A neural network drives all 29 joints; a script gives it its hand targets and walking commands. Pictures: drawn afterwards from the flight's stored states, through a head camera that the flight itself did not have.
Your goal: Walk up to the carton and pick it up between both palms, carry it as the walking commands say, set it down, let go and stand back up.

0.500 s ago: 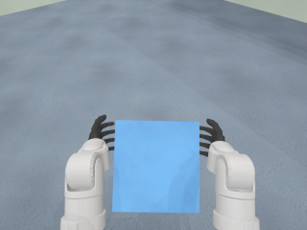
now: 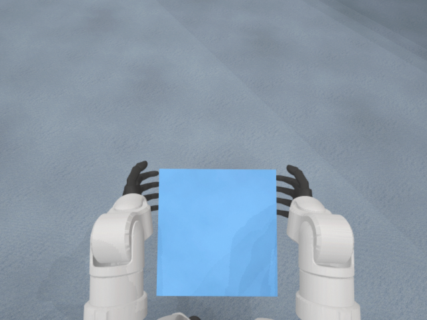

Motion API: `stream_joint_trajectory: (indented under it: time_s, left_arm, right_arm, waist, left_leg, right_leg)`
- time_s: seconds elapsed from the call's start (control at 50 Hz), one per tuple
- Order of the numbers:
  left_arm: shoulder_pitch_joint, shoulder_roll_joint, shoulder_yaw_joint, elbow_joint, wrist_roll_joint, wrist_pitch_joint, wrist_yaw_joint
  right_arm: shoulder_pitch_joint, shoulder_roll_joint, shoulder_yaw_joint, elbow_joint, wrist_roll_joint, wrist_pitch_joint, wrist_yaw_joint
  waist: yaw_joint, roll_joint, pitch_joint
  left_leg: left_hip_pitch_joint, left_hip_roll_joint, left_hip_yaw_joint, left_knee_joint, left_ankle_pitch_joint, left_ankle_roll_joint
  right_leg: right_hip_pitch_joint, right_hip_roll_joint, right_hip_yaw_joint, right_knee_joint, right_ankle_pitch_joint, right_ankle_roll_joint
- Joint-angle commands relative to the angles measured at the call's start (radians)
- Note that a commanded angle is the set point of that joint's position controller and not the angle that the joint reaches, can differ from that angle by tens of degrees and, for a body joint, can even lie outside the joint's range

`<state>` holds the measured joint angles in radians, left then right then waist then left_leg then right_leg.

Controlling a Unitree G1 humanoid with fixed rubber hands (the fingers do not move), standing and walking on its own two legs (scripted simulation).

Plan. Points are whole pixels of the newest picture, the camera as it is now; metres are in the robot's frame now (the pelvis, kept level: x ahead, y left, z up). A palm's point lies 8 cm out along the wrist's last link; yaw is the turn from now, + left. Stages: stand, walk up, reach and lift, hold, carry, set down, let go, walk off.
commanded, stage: carry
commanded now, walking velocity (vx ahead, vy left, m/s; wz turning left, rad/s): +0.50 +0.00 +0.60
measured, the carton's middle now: (216, 220) +0.32 -0.01 -0.07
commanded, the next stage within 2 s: none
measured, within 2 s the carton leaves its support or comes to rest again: neither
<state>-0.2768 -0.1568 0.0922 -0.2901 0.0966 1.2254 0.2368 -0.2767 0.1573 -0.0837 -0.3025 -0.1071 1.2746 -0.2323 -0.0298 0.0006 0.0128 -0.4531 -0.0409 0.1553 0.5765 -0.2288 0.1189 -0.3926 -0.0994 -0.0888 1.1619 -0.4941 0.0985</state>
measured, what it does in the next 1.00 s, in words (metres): walks ahead, turning left: right foot, then left foot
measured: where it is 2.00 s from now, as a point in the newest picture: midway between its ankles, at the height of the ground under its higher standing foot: (138, 132)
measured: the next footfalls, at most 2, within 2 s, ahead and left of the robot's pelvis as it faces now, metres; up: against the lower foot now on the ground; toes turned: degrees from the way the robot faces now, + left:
right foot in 0.34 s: +0.41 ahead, -0.10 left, +0.00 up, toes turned +11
left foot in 0.84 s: +0.65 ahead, +0.22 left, +0.00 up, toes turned +37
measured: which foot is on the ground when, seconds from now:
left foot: down 0.00-0.36, up 0.38-0.82, down 0.84-1.00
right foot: up 0.00-0.32, down 0.34-0.82, up 0.84-1.00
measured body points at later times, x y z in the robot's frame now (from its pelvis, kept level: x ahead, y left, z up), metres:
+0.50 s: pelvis +0.34 -0.04 +0.02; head +0.38 -0.06 +0.47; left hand +0.56 +0.21 +0.11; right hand +0.68 -0.05 +0.09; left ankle +0.21 +0.06 -0.64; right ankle +0.37 -0.11 -0.72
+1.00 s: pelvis +0.67 +0.09 +0.00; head +0.72 +0.09 +0.45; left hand +0.86 +0.36 +0.07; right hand +1.00 +0.11 +0.06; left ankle +0.62 +0.19 -0.72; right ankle +0.65 -0.01 -0.67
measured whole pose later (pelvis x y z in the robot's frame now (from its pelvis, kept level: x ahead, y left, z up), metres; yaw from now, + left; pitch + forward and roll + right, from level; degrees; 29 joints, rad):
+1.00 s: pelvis +0.67 +0.09 +0.00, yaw +32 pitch +5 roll +3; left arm -0.23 -0.15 0.07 -0.32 0.10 1.22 0.22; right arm -0.25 0.15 -0.05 -0.34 -0.11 1.27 -0.24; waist -0.06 0.00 0.00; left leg -0.38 -0.03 0.11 0.55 -0.26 0.07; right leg -0.49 -0.07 -0.07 1.08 -0.49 0.06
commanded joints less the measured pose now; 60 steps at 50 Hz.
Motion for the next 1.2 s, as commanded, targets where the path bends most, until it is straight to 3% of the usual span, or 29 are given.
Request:
stream_joint_trajectory:
  time_s: [0.0,0.06,0.18,0.24,0.28,0.3,0.32,0.34,0.36,0.38,0.42,0.48,0.66,0.72,0.76,0.78,0.8,0.82,0.84,0.86,0.9,0.92,1.0,1.04,1.06,1.08,1.1,1.14,1.18]
  left_arm:
    - [-0.33,-1.135,-0.654,-0.24,-0.35,-0.087,-0.24]
    - [-0.345,-1.132,-0.678,-0.293,-0.366,-0.112,-0.239]
    - [-0.259,-1.044,-0.686,-0.211,-0.326,-0.071,-0.221]
    - [-0.259,-0.983,-0.672,-0.198,-0.325,-0.039,-0.223]
    - [-0.257,-0.964,-0.662,-0.183,-0.333,-0.022,-0.227]
    - [-0.233,-0.965,-0.655,-0.167,-0.331,-0.015,-0.229]
    - [-0.226,-0.935,-0.634,-0.14,-0.324,-0.011,-0.23]
    - [-0.219,-0.919,-0.61,-0.108,-0.327,-0.011,-0.233]
    - [-0.214,-0.935,-0.596,-0.1,-0.321,-0.018,-0.236]
    - [-0.217,-0.985,-0.583,-0.114,-0.322,-0.032,-0.239]
    - [-0.242,-1.038,-0.586,-0.161,-0.329,-0.051,-0.247]
    - [-0.268,-1.037,-0.579,-0.198,-0.345,-0.071,-0.264]
    - [-0.27,-0.923,-0.539,-0.137,-0.364,-0.03,-0.287]
    - [-0.276,-0.908,-0.529,-0.143,-0.352,-0.02,-0.278]
    - [-0.252,-0.907,-0.534,-0.156,-0.34,-0.02,-0.273]
    - [-0.259,-0.906,-0.535,-0.158,-0.332,-0.021,-0.271]
    - [-0.284,-0.907,-0.54,-0.162,-0.324,-0.021,-0.267]
    - [-0.27,-0.918,-0.533,-0.165,-0.312,-0.018,-0.267]
    - [-0.288,-0.918,-0.533,-0.159,-0.312,-0.026,-0.265]
    - [-0.283,-0.945,-0.517,-0.129,-0.301,-0.025,-0.26]
    - [-0.247,-1.056,-0.57,-0.169,-0.312,-0.035,-0.249]
    - [-0.238,-1.072,-0.581,-0.184,-0.308,-0.046,-0.246]
    - [-0.256,-1.098,-0.614,-0.238,-0.338,-0.088,-0.253]
    - [-0.292,-1.117,-0.622,-0.258,-0.344,-0.103,-0.258]
    - [-0.282,-1.094,-0.61,-0.257,-0.339,-0.105,-0.257]
    - [-0.285,-1.051,-0.602,-0.249,-0.335,-0.102,-0.252]
    - [-0.276,-1.044,-0.607,-0.233,-0.334,-0.097,-0.249]
    - [-0.285,-1.037,-0.592,-0.223,-0.333,-0.094,-0.252]
    - [-0.291,-1.025,-0.589,-0.249,-0.354,-0.099,-0.258]
  right_arm:
    - [-0.339,1.112,0.6,-0.223,0.412,-0.112,0.276]
    - [-0.312,1.081,0.595,-0.26,0.402,-0.136,0.282]
    - [-0.181,0.958,0.565,-0.198,0.341,-0.106,0.274]
    - [-0.167,0.914,0.569,-0.185,0.317,-0.08,0.257]
    - [-0.194,0.898,0.578,-0.194,0.31,-0.066,0.243]
    - [-0.233,0.887,0.582,-0.206,0.314,-0.061,0.237]
    - [-0.231,0.878,0.581,-0.203,0.313,-0.056,0.233]
    - [-0.259,0.873,0.591,-0.19,0.33,-0.047,0.233]
    - [-0.289,0.878,0.601,-0.183,0.345,-0.049,0.235]
    - [-0.314,0.932,0.627,-0.192,0.363,-0.058,0.24]
    - [-0.329,1.012,0.652,-0.182,0.391,-0.071,0.252]
    - [-0.323,1.08,0.683,-0.172,0.385,-0.082,0.25]
    - [-0.338,1.03,0.657,-0.131,0.331,-0.053,0.19]
    - [-0.352,1.016,0.661,-0.149,0.353,-0.04,0.186]
    - [-0.341,1.008,0.658,-0.152,0.368,-0.036,0.188]
    - [-0.328,1.013,0.655,-0.144,0.377,-0.036,0.192]
    - [-0.323,1.025,0.645,-0.124,0.386,-0.036,0.202]
    - [-0.34,1.008,0.642,-0.105,0.393,-0.035,0.204]
    - [-0.367,1.014,0.647,-0.129,0.402,-0.041,0.211]
    - [-0.395,1.017,0.658,-0.168,0.401,-0.035,0.218]
    - [-0.354,1.12,0.678,-0.161,0.415,-0.051,0.241]
    - [-0.315,1.137,0.674,-0.149,0.42,-0.06,0.252]
    - [-0.277,1.133,0.679,-0.191,0.405,-0.101,0.266]
    - [-0.298,1.118,0.683,-0.213,0.405,-0.111,0.268]
    - [-0.302,1.105,0.683,-0.221,0.398,-0.111,0.268]
    - [-0.284,1.076,0.672,-0.214,0.379,-0.103,0.266]
    - [-0.278,1.05,0.667,-0.194,0.372,-0.099,0.262]
    - [-0.256,1.069,0.666,-0.151,0.378,-0.104,0.256]
    - [-0.251,1.075,0.676,-0.161,0.39,-0.11,0.247]
  waist:
    - [0.003,0.135,-0.525]
    - [0.004,0.126,-0.481]
    - [0.007,0.191,-0.352]
    - [0.006,0.214,-0.303]
    - [0.026,0.182,-0.321]
    - [0.077,0.06,-0.421]
    - [0.071,-0.215,-0.498]
    - [0.052,-0.314,-0.578]
    - [0.05,-0.211,-0.525]
    - [0.056,-0.132,-0.546]
    - [0.06,-0.033,-0.445]
    - [0.047,-0.202,-0.28]
    - [0.04,-0.263,-0.117]
    - [0.017,-0.305,-0.184]
    - [0.001,-0.287,-0.335]
    - [-0.04,-0.213,-0.396]
    - [-0.066,-0.124,-0.401]
    - [-0.008,0.19,-0.363]
    - [-0.008,0.163,-0.383]
    - [-0.008,0.021,-0.306]
    - [-0.01,0.083,-0.356]
    - [-0.004,0.123,-0.406]
    - [0.015,0.182,-0.438]
    - [0.048,0.129,-0.441]
    - [0.076,-0.044,-0.453]
    - [0.065,-0.268,-0.455]
    - [0.06,-0.24,-0.415]
    - [0.057,-0.076,-0.408]
    - [0.059,-0.114,-0.383]
  left_leg:
    - [0.733,0.244,-0.504,-0.205,0.735,0.11]
    - [0.654,0.22,-0.454,-0.224,0.726,0.112]
    - [0.563,0.153,-0.351,-0.233,0.622,0.031]
    - [0.517,0.149,-0.367,-0.177,0.652,0.033]
    - [0.386,0.112,-0.298,-0.032,0.764,-0.006]
    - [0.162,0.059,-0.195,0.231,0.681,-0.046]
    - [-0.159,-0.036,-0.129,0.493,0.019,-0.085]
    - [-0.264,-0.005,-0.101,0.699,-0.346,-0.088]
    - [-0.278,0.018,-0.154,0.736,-0.321,-0.079]
    - [-0.272,0.052,-0.172,0.715,-0.234,-0.077]
    - [-0.241,0.132,-0.166,0.548,-0.151,-0.088]
    - [-0.258,0.14,-0.096,0.472,-0.067,-0.104]
    - [-0.197,0.076,0.097,0.204,0.189,-0.097]
    - [0.027,-0.024,0.222,0.065,0.188,-0.089]
    - [0.214,-0.098,0.248,-0.027,0.152,-0.081]
    - [0.381,-0.107,0.183,-0.138,0.161,-0.053]
    - [0.559,0.007,-0.12,-0.146,0.1,0.046]
    - [0.629,0.287,-0.591,-0.182,0.482,0.199]
    - [0.608,0.359,-0.728,-0.213,0.556,0.272]
    - [0.517,0.34,-0.662,-0.205,0.573,0.245]
    - [0.649,0.308,-0.617,-0.208,0.595,0.197]
    - [0.661,0.269,-0.522,-0.189,0.653,0.154]
    - [0.388,0.235,-0.385,-0.137,0.529,0.105]
    - [0.13,0.138,-0.229,-0.02,0.318,0.028]
    - [-0.088,0.028,-0.11,0.157,0.011,-0.032]
    - [-0.25,-0.018,-0.03,0.357,-0.325,-0.076]
    - [-0.318,0.04,-0.098,0.501,-0.353,-0.075]
    - [-0.34,0.076,-0.125,0.544,-0.204,-0.074]
    - [-0.369,0.091,-0.088,0.463,-0.111,-0.076]
  right_leg:
    - [-0.261,-0.023,0.112,-0.157,0.078,-0.009]
    - [-0.254,0.002,0.072,-0.292,0.117,-0.009]
    - [-0.217,0.064,-0.01,-0.441,0.309,-0.023]
    - [-0.151,0.081,-0.01,-0.568,0.281,-0.044]
    - [0.084,0.115,-0.024,-0.727,0.26,-0.066]
    - [0.457,0.062,0.022,-0.847,0.357,-0.091]
    - [0.791,-0.25,0.306,-0.853,0.54,-0.15]
    - [0.914,-0.435,0.423,-0.74,0.794,-0.202]
    - [0.835,-0.424,0.438,-0.747,0.856,-0.223]
    - [0.804,-0.407,0.374,-0.755,0.832,-0.213]
    - [0.625,-0.357,0.215,-0.864,0.533,-0.145]
    - [0.485,-0.315,0.126,-0.977,0.44,-0.117]
    - [0.492,-0.176,-0.231,-0.948,0.834,-0.042]
    - [0.52,-0.146,-0.294,-0.737,1.282,-0.024]
    - [0.592,-0.149,-0.279,-0.42,1.514,-0.026]
    - [0.507,-0.125,-0.276,-0.18,1.461,-0.027]
    - [0.205,-0.059,-0.182,0.099,1.021,-0.031]
    - [-0.094,0.131,-0.137,0.326,0.098,-0.015]
    - [-0.172,0.132,0.062,0.447,-0.092,-0.031]
    - [-0.198,0.068,0.114,0.397,-0.085,-0.06]
    - [-0.332,-0.01,0.16,0.016,-0.013,-0.069]
    - [-0.289,-0.023,0.162,-0.126,0.023,-0.065]
    - [0.035,0.023,0.124,-0.633,0.021,-0.038]
    - [0.362,0.048,0.045,-0.853,0.288,-0.062]
    - [0.568,-0.144,0.194,-0.915,0.347,-0.114]
    - [0.669,-0.432,0.417,-0.935,0.548,-0.196]
    - [0.686,-0.45,0.44,-0.882,0.727,-0.244]
    - [0.716,-0.397,0.31,-0.849,0.862,-0.167]
    - [0.791,-0.323,0.152,-0.83,0.971,-0.092]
